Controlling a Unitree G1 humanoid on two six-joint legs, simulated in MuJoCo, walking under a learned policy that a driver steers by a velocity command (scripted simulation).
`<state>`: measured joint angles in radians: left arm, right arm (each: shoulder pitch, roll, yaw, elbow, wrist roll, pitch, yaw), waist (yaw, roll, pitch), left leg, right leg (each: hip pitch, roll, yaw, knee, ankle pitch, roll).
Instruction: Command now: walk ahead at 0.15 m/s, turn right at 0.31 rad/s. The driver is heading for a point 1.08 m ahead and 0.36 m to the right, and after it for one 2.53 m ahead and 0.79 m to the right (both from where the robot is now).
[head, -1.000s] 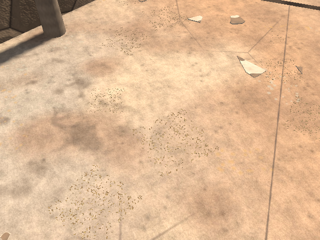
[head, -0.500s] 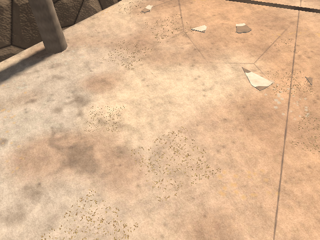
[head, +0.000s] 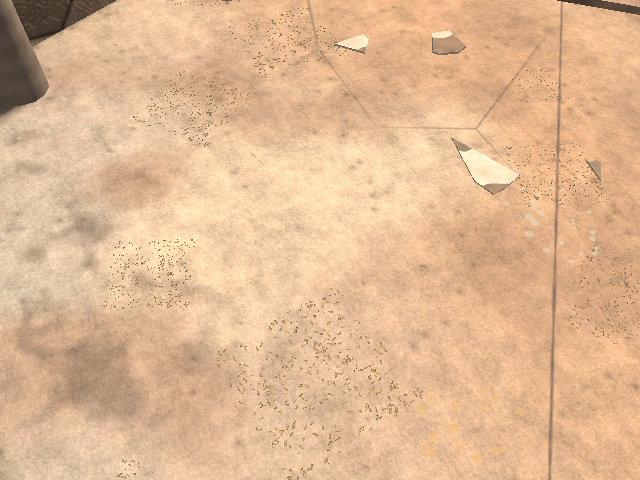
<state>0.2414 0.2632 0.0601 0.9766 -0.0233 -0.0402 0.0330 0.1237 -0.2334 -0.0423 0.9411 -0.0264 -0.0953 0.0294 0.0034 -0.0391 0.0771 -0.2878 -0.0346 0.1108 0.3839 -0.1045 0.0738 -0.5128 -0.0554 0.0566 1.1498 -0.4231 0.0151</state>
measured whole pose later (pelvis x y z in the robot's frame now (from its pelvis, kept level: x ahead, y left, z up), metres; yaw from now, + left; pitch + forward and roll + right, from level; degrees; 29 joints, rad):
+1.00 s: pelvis +0.25 -0.06 +0.01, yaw -32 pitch +2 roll +0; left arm 0.21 0.30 0.08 0.66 -0.02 -0.04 0.00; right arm 0.33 -0.26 -0.07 0.95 0.00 -0.10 0.00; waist -0.07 -0.06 -0.02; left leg -0.06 0.00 0.07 0.28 -0.26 0.01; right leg -0.68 -0.06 0.09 0.98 -0.18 0.00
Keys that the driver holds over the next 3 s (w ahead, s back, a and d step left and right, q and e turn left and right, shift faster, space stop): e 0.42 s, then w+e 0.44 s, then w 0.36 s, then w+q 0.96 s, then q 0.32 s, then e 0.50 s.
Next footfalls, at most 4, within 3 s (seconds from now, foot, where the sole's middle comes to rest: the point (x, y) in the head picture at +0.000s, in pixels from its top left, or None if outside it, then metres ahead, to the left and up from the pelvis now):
0.30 right None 0.14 -0.15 -0.78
0.76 left None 0.28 0.05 -0.78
1.20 right None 0.40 -0.34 -0.78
1.76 left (446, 331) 0.79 -0.28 -0.78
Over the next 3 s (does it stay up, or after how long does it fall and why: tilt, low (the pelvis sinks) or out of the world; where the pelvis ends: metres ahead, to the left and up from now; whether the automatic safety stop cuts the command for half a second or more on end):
stays up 1.02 -0.40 -0.01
